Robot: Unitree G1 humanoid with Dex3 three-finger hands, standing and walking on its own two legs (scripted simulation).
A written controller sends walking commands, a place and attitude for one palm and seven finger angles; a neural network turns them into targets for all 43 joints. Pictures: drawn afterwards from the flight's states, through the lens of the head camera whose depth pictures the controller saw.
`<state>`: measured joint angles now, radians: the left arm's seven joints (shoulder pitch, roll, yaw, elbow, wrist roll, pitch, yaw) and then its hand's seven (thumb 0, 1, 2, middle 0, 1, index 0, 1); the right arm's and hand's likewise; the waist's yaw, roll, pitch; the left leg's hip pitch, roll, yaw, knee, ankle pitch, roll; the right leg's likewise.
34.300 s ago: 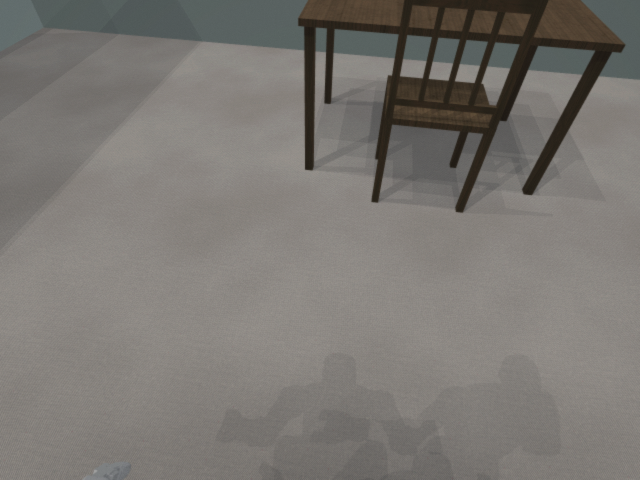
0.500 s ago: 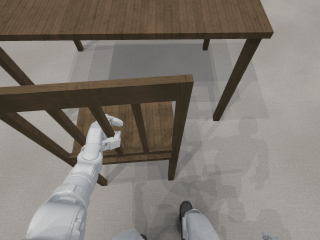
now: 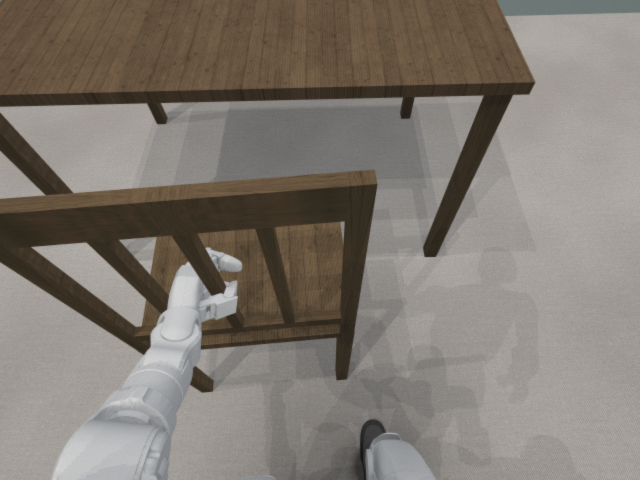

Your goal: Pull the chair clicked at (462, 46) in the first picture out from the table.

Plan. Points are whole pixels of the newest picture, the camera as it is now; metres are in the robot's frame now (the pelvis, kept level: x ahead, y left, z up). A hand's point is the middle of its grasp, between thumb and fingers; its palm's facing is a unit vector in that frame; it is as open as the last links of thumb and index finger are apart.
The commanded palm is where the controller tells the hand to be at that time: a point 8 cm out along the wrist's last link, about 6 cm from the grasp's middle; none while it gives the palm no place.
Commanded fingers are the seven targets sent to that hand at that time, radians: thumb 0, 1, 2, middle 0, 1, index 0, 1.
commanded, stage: step backward, pulling the chair out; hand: left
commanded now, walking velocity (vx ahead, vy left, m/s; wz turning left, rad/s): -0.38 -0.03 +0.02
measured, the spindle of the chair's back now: (216, 286) +0.37 +0.16 -0.06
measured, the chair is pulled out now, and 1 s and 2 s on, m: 0.24 0.24 0.25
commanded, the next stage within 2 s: stop walking, hand still on the chair in 1.24 s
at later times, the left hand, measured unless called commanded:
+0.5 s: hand (229, 298) +0.36 +0.14 -0.07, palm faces -0.01 -0.97 -0.24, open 5.4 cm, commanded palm +0.37 +0.19 -0.05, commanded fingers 0.00 0.90 0.90 -0.50 -1.45 -0.50 -1.45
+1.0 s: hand (229, 298) +0.36 +0.14 -0.07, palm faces +0.02 -0.97 -0.24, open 5.4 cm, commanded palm +0.36 +0.19 -0.06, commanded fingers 0.00 0.90 0.90 -0.50 -1.45 -0.50 -1.45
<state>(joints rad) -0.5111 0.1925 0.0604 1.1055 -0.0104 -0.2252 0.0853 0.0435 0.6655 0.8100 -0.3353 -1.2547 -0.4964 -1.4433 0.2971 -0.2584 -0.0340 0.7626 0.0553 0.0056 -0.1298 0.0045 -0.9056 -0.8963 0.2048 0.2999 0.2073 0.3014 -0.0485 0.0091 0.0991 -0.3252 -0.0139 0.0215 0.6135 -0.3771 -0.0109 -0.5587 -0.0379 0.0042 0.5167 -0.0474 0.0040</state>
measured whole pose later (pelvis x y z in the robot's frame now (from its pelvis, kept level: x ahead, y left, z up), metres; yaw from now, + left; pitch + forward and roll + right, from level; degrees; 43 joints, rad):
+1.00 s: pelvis -0.01 +0.00 +0.00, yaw +0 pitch +6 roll +2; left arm -0.53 0.20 0.07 1.13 -0.01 -0.22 0.09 0.04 0.66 0.82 -0.33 -1.27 -0.50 -1.44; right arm 0.27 -0.27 -0.03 0.76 0.06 0.00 -0.13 0.00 -0.91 -0.90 0.21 0.30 0.21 0.30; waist -0.06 0.00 0.09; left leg -0.35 -0.01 0.02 0.61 -0.37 -0.01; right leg -0.57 -0.04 0.00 0.50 -0.03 0.01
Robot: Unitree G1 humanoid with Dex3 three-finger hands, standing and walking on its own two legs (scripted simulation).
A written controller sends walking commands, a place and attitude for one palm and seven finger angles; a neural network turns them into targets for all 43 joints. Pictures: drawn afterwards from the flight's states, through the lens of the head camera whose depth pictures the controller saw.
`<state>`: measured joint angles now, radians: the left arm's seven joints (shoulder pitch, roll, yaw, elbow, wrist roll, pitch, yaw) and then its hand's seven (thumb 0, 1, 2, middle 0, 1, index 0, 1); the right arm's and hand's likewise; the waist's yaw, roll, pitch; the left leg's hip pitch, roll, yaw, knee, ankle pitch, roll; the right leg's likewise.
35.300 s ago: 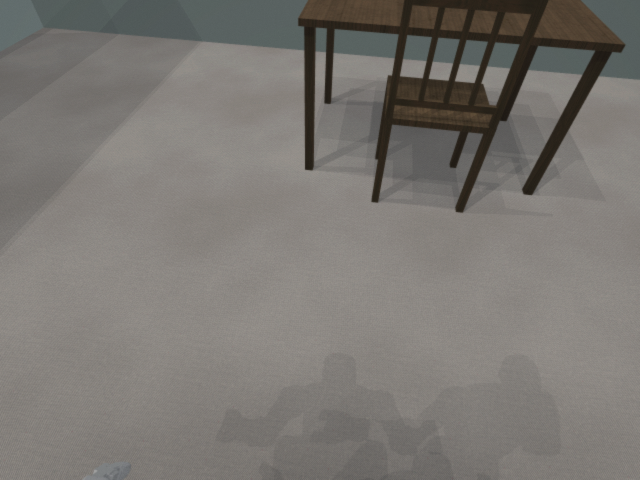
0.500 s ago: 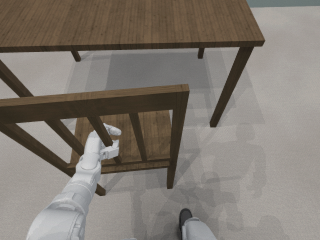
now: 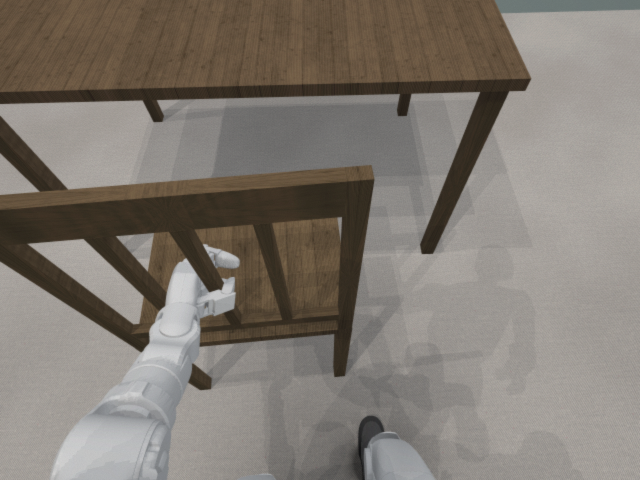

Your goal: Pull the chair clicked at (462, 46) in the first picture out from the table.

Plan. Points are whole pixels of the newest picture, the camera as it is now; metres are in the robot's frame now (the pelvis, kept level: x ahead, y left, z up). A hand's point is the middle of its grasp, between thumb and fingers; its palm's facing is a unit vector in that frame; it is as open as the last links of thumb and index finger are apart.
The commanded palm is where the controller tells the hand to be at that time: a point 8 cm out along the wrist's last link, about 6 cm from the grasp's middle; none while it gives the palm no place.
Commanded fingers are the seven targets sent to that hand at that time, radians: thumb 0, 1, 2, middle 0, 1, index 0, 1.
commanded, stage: step backward, pulling the chair out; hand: left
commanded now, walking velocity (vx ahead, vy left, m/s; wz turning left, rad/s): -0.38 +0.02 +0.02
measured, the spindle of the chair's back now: (214, 283) +0.38 +0.16 -0.06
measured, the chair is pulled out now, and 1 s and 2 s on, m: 0.24 0.25 0.25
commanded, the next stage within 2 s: stop walking, hand still on the chair in 0.24 s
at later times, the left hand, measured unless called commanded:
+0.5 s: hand (226, 298) +0.36 +0.14 -0.07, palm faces +0.01 -0.97 -0.24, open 5.4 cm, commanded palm +0.34 +0.19 -0.04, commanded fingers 0.00 0.90 0.90 -0.50 -1.45 -0.50 -1.45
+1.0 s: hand (225, 301) +0.35 +0.14 -0.06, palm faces +0.02 -0.98 -0.21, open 5.4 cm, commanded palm +0.34 +0.19 -0.04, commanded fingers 0.00 0.90 0.90 -0.50 -1.45 -0.50 -1.45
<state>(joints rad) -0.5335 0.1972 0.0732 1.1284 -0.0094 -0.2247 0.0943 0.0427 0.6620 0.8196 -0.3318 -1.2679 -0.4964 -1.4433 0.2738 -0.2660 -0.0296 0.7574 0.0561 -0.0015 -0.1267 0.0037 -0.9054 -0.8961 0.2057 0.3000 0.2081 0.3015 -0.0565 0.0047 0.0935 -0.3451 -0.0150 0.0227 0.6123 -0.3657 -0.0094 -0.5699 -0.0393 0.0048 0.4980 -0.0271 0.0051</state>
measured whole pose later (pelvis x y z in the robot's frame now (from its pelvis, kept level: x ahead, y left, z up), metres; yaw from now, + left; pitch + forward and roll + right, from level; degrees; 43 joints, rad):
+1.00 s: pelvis +0.06 +0.01 +0.01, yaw +0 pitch +0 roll -1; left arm -0.21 0.14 -0.01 0.79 -0.01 -0.08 0.11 0.07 0.69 0.79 -0.27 -1.29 -0.50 -1.44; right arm 0.17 -0.24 -0.01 0.64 0.04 0.06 -0.12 0.00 -0.91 -0.90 0.20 0.30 0.21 0.30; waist -0.02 0.03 0.09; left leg -0.08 0.02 0.01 0.48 -0.41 -0.01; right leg -0.36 -0.01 -0.02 0.48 -0.13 0.01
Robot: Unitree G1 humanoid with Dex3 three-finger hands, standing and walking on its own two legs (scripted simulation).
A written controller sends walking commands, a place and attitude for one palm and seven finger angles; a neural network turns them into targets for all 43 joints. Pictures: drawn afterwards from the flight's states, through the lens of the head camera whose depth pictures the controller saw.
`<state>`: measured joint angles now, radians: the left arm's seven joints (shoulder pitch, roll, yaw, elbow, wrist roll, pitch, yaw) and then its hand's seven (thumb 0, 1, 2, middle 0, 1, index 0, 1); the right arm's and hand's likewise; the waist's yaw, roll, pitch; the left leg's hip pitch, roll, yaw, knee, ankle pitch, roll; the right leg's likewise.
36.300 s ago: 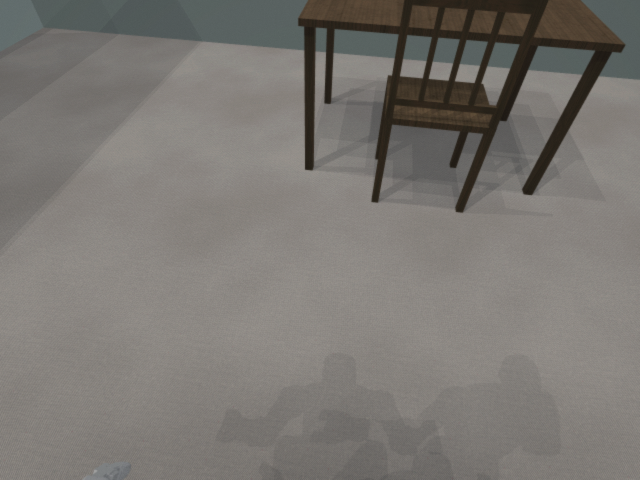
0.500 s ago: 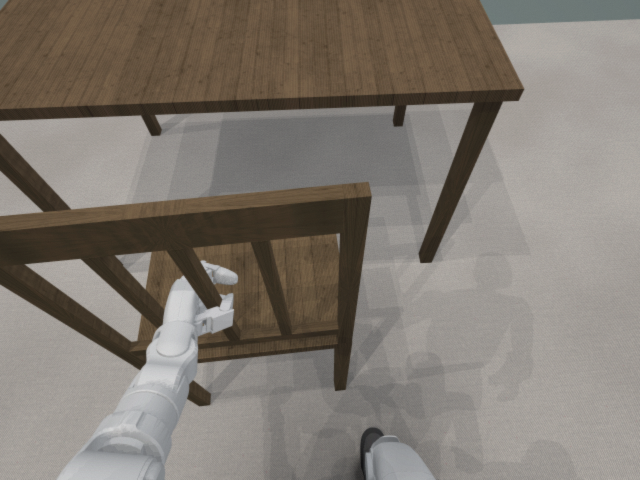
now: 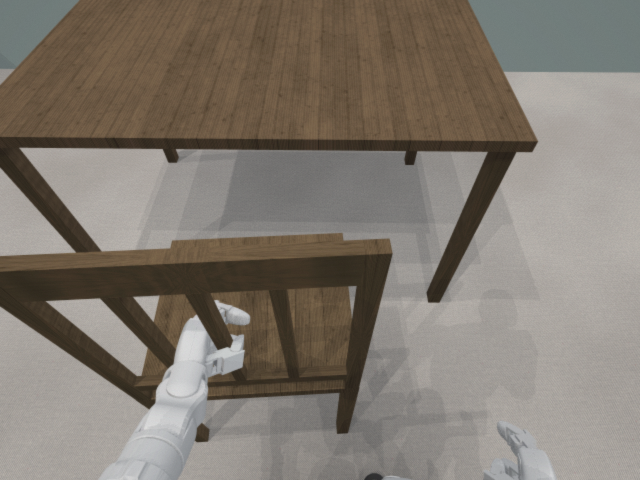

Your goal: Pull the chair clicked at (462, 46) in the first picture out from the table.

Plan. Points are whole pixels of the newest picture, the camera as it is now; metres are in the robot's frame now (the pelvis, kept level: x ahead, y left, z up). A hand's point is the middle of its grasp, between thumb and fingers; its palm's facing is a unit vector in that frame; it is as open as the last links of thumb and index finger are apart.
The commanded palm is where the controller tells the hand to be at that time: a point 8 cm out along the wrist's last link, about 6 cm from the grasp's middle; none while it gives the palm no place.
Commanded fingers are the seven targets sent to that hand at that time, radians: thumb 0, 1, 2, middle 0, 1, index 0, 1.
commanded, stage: stop walking, hand still on the chair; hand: left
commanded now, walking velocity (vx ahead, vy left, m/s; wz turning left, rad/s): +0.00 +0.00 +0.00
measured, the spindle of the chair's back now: (223, 340) +0.31 +0.16 -0.07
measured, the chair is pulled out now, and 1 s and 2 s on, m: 0.25 0.25 0.25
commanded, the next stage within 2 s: open the thumb and straighten the fingers in 0.34 s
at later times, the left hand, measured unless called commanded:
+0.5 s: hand (233, 354) +0.29 +0.14 -0.07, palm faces +0.01 -0.98 -0.20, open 5.4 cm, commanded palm +0.27 +0.20 -0.05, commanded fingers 0.00 0.42 0.67 -0.50 -1.45 -0.50 -1.45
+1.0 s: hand (229, 353) +0.29 +0.15 -0.08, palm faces +0.02 -0.98 -0.21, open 15.2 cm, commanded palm +0.27 +0.20 -0.06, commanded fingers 0.00 -0.55 0.20 -0.03 -0.07 -0.03 -0.07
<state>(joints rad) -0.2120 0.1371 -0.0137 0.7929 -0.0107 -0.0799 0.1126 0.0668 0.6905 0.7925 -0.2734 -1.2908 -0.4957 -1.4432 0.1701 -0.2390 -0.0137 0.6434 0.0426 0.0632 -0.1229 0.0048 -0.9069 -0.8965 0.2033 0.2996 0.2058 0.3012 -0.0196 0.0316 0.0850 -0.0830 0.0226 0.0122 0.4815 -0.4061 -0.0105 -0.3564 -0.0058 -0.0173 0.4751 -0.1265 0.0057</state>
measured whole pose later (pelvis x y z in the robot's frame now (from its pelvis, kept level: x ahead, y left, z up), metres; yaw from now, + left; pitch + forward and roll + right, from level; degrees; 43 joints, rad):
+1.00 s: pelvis -0.01 +0.00 -0.03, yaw +3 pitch +13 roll +1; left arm -0.13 0.18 0.01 0.47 -0.04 0.08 0.04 0.00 -0.48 0.23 -0.25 -0.74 -0.25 -0.74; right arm 0.25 -0.26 0.00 0.62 0.04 -0.04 -0.01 0.01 -0.91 -0.90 0.20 0.30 0.21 0.30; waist -0.04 0.05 -0.08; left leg -0.51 -0.02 -0.02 0.79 -0.51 -0.01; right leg -0.76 -0.06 -0.04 0.76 -0.22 0.01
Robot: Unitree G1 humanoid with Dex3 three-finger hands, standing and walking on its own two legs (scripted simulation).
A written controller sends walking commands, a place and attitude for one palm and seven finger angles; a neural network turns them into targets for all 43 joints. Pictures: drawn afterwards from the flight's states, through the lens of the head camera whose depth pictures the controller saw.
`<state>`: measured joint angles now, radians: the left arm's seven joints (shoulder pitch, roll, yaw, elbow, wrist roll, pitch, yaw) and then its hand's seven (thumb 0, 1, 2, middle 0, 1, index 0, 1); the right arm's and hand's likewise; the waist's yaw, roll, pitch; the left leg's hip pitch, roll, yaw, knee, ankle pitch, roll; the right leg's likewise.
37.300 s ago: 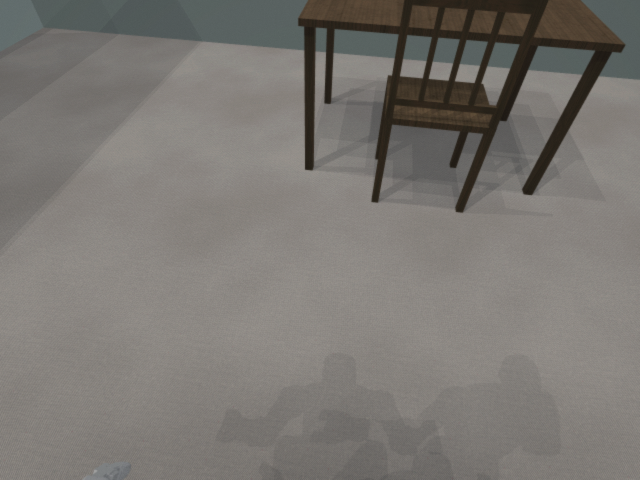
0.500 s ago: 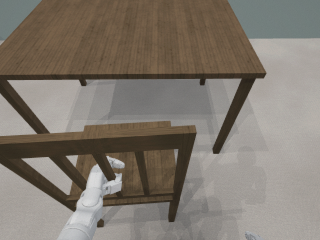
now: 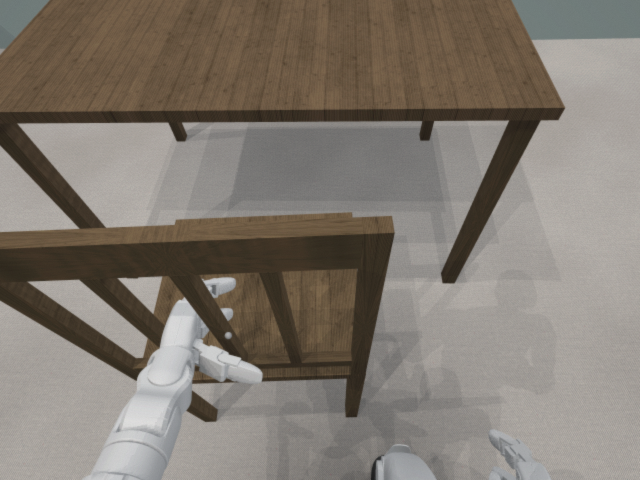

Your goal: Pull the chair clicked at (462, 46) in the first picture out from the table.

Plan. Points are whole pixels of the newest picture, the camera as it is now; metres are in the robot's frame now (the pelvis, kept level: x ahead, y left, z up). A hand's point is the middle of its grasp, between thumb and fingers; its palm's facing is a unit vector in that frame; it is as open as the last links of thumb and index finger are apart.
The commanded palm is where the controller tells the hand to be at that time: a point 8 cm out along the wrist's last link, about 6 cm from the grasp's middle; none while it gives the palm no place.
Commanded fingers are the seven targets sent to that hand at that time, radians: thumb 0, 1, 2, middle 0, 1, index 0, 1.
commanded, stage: open the thumb and straighten the fingers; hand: left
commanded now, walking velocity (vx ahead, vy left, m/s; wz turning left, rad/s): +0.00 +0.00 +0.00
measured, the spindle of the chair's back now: (218, 324) +0.32 +0.15 -0.04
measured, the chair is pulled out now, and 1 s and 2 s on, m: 0.25 0.25 0.25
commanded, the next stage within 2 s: draw the fingers out of the gap in 0.18 s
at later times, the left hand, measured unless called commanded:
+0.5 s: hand (214, 371) +0.26 +0.15 -0.05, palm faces -0.02 -0.97 -0.22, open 17.4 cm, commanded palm +0.25 +0.20 -0.03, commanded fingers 0.00 -0.55 0.20 0.00 0.00 0.00 0.00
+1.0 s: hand (196, 431) +0.19 +0.16 -0.06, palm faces -0.02 -0.98 -0.21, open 17.4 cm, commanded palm +0.18 +0.21 -0.03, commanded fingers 0.00 -0.55 0.20 0.00 0.00 0.00 0.00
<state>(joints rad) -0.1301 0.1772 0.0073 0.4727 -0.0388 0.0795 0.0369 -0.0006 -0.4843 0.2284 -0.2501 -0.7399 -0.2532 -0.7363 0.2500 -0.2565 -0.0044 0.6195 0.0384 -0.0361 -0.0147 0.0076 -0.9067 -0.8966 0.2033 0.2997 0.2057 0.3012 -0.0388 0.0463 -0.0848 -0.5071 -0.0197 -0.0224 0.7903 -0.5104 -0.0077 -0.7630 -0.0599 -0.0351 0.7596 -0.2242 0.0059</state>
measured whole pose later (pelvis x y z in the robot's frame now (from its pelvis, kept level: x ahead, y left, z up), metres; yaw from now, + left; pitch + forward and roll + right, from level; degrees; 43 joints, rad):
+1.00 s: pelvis +0.00 +0.00 -0.02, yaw +2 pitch +13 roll +0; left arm 0.38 0.22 -0.03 0.00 -0.04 0.16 0.00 -0.01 -0.53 0.20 -0.01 -0.01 -0.01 0.00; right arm 0.25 -0.26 0.01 0.49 0.05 -0.15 -0.07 0.01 -0.90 -0.90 0.20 0.30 0.21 0.30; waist -0.03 0.05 -0.12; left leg -0.58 -0.02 -0.06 0.94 -0.59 -0.01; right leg -0.81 -0.07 -0.07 0.88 -0.29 0.01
